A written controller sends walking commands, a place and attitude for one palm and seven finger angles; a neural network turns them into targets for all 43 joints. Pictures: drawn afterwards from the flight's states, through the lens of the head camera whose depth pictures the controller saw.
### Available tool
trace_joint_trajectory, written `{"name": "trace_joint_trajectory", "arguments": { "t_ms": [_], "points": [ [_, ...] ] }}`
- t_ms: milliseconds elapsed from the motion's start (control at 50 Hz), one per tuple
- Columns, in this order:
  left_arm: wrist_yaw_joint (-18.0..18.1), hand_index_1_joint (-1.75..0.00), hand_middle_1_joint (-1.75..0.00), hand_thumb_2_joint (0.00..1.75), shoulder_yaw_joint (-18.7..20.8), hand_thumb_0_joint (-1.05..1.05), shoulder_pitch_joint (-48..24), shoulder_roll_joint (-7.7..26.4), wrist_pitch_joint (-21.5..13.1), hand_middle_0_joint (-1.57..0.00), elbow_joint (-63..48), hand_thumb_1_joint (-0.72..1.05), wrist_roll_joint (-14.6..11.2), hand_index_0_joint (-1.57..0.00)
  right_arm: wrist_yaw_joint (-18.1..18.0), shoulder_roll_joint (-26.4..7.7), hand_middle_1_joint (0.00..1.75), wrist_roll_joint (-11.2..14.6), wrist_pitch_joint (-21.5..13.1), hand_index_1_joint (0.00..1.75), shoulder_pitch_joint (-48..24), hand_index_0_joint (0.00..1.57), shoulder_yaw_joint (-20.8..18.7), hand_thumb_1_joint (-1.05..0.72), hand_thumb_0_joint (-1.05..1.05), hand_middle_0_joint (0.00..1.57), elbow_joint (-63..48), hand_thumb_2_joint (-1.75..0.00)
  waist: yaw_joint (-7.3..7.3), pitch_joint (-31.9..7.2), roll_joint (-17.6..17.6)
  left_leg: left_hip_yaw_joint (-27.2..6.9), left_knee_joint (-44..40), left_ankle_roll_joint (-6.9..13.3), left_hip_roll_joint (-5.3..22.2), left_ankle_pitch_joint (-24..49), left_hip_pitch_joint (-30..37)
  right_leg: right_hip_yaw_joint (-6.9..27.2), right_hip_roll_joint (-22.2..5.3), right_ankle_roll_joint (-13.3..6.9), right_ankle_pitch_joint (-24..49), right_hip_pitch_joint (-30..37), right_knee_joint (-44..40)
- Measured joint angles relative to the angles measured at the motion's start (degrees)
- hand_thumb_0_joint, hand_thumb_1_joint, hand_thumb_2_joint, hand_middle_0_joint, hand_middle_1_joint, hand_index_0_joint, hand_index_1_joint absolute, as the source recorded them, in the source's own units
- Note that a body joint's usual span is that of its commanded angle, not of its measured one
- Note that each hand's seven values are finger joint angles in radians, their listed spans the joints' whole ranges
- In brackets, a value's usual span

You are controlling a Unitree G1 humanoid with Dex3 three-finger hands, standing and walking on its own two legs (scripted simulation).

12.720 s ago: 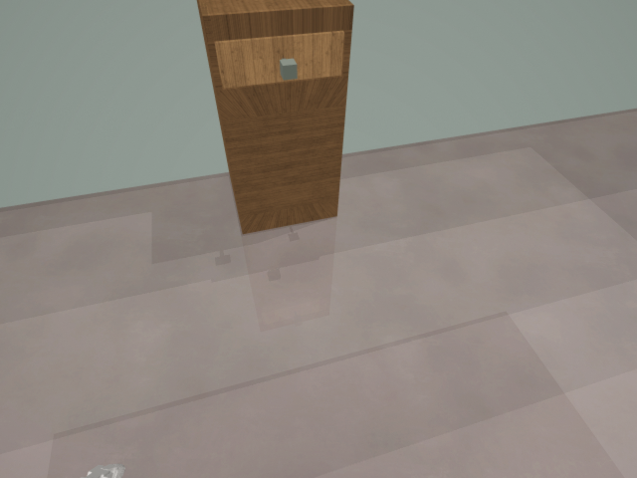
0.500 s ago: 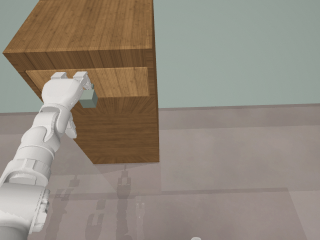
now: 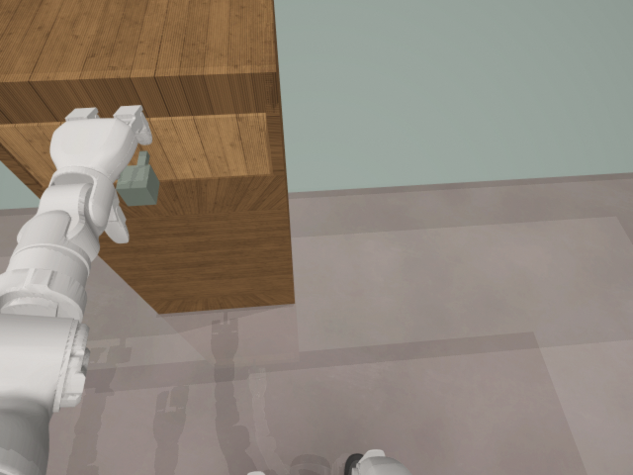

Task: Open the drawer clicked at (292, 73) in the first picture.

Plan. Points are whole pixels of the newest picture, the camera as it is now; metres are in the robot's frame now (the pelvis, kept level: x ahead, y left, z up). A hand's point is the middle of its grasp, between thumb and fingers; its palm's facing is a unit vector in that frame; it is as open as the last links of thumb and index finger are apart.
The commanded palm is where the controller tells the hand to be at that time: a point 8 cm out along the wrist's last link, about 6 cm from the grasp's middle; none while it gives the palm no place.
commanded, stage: move the hooked fingers above the handle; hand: left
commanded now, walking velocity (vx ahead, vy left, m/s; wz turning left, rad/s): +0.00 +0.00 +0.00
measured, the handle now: (140, 174) +0.55 +0.25 -0.01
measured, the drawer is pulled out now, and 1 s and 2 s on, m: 0.00 0.00 0.00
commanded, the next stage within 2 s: lower the fingers behind the handle in 0.76 s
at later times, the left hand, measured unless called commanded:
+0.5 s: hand (108, 170) +0.51 +0.26 +0.05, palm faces -0.06 -0.01 -1.00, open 13.8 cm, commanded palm +0.49 +0.26 +0.11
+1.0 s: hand (112, 176) +0.50 +0.26 +0.04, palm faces -0.10 -0.01 -0.99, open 13.8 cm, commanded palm +0.49 +0.26 +0.10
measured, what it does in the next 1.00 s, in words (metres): stands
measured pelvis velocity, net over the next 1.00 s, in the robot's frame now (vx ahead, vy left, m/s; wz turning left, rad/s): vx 0.01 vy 0.00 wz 0.00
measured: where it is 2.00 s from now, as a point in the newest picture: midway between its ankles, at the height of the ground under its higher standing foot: outside the picture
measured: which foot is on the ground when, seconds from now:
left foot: down 0.00-1.00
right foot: down 0.00-1.00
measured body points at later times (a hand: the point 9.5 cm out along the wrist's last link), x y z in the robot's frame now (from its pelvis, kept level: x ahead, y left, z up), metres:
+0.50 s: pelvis +0.01 +0.00 +0.00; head +0.12 +0.00 +0.43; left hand +0.50 +0.26 +0.10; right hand +0.01 -0.27 -0.13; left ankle -0.04 +0.10 -0.71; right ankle +0.02 -0.12 -0.71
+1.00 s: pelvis +0.01 +0.00 +0.00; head +0.12 +0.00 +0.43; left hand +0.50 +0.25 +0.10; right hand +0.01 -0.28 -0.13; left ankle -0.04 +0.10 -0.71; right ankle +0.02 -0.12 -0.71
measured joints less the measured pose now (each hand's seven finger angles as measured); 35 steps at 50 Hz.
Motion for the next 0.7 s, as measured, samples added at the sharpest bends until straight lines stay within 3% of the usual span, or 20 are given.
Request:
{"name": "trace_joint_trajectory", "arguments": {
  "t_ms": [140,340,460,560,700],
  "points": [
    [-0.77,-1.20,-1.20,0.30,2.35,0.00,-1.93,2.24,-0.06,-0.31,1.29,-0.49,-0.07,-0.32,-0.06,-0.31,0.30,-0.52,0.27,0.29,0.86,0.20,0.14,-0.91,0.00,0.20,-0.13,-0.89,-1.32,-0.65,0.16,0.38,1.20,-0.01,0.51,-0.72,-2.32,0.37,0.51,0.03,-0.19,-2.31,0.64],
    [-1.22,-1.20,-1.20,0.30,2.88,0.00,2.38,1.57,-2.09,-0.31,-1.99,-0.49,-0.48,-0.32,0.18,0.13,0.30,-0.37,1.64,0.29,1.93,0.20,0.10,-0.91,0.00,0.20,0.35,-0.89,-0.28,-0.73,0.64,0.58,0.58,0.14,0.64,-1.03,-1.26,0.60,0.71,0.21,-0.31,-1.26,-0.15],
    [0.28,-1.20,-1.20,0.30,1.77,0.00,0.57,1.81,-1.01,-0.32,-0.57,-0.49,-0.31,-0.32,0.24,0.41,0.30,-0.37,1.18,0.29,0.57,0.20,0.21,-0.91,0.00,0.20,0.49,-0.89,-0.29,-0.67,0.56,-0.13,1.20,0.12,0.37,-1.13,-1.93,-0.07,0.38,0.21,-0.61,-1.55,0.31],
    [-0.79,-1.20,-1.20,0.30,0.54,0.00,-1.19,1.39,0.07,-0.31,0.65,-0.49,-0.79,-0.32,0.21,0.38,0.30,-0.26,0.89,0.29,-0.15,0.20,0.22,-0.91,0.00,0.20,0.18,-0.89,-0.25,-0.93,0.49,-0.41,1.11,0.12,0.33,-1.08,-1.82,-0.33,0.34,0.25,-0.54,-1.23,-0.03],
    [-1.46,-1.20,-1.20,0.30,0.94,0.00,-0.31,0.10,-1.34,-0.31,-0.61,-0.49,-0.68,-0.32,0.33,0.26,0.30,-0.46,1.08,0.29,-0.14,0.20,0.35,-0.91,0.00,0.20,-0.43,-0.89,-0.25,-1.27,0.39,-0.15,0.93,0.14,0.40,-1.21,-1.25,-0.07,0.44,0.28,-0.62,-0.83,-0.09]
  ]
}}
